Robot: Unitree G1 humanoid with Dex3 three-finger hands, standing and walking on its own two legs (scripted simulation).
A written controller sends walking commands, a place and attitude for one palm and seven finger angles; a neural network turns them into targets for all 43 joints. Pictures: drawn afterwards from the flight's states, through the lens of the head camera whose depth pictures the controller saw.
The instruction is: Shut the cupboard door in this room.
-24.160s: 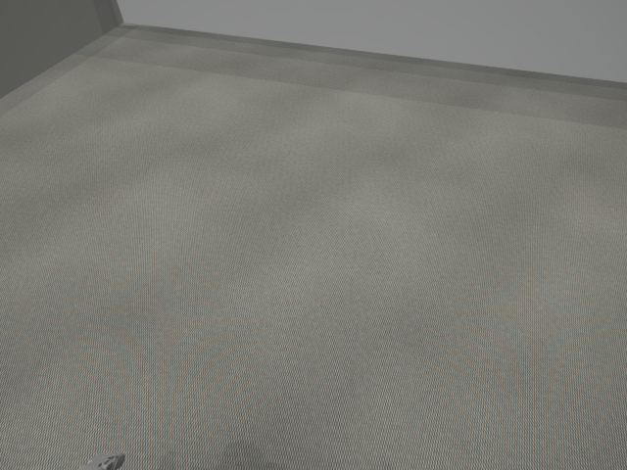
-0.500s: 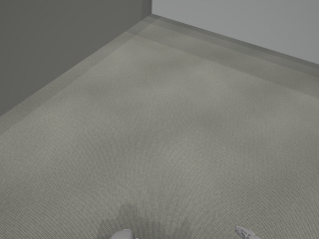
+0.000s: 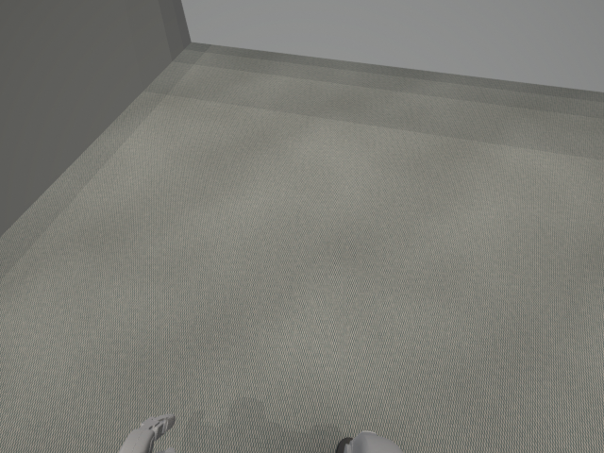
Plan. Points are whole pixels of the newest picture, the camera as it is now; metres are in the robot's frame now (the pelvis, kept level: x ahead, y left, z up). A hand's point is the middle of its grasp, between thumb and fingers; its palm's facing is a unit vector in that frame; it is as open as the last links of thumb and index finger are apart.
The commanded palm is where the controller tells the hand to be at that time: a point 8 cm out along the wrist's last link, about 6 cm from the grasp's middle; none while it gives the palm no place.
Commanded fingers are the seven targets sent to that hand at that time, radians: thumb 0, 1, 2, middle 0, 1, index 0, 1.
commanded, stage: walk around to get in front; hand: left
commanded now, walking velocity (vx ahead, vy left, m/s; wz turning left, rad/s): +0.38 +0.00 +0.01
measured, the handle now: out of the picture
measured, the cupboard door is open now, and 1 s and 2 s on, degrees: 82 82 82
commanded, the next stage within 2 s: walk to a spot facing it in 0.80 s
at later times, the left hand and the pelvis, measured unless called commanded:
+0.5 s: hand out of the picture +0.12 +0.16 -0.17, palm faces +0.19 -0.97 -0.15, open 7.4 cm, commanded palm none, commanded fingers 0.00 0.90 0.90 -0.20 -0.30 -0.20 -0.30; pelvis +0.19 +0.00 +0.01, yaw +5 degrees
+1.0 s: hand (209, 252) +0.51 +0.20 -0.15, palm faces -0.04 -0.98 -0.21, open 7.4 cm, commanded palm none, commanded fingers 0.00 0.90 0.90 -0.20 -0.30 -0.20 -0.30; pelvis +0.40 +0.01 +0.01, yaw -1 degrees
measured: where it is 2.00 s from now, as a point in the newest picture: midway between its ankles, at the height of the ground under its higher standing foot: (307, 355)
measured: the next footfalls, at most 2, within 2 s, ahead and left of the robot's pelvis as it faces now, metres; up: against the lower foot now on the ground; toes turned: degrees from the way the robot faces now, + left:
right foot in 0.02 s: +0.16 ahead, -0.11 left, +0.00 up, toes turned -9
left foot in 0.54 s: +0.33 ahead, +0.14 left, +0.00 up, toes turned +15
